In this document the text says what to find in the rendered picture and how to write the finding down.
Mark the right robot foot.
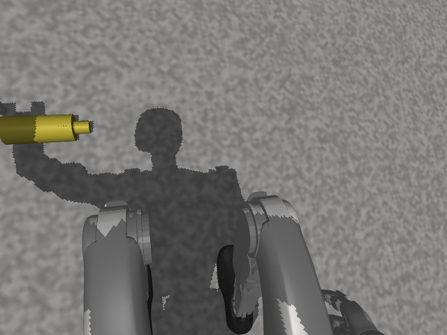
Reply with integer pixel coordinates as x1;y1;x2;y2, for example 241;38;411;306
217;245;253;334

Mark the right robot hand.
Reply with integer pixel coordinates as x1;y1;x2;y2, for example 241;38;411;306
321;290;377;335

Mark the bottle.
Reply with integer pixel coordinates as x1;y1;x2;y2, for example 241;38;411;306
0;114;91;144

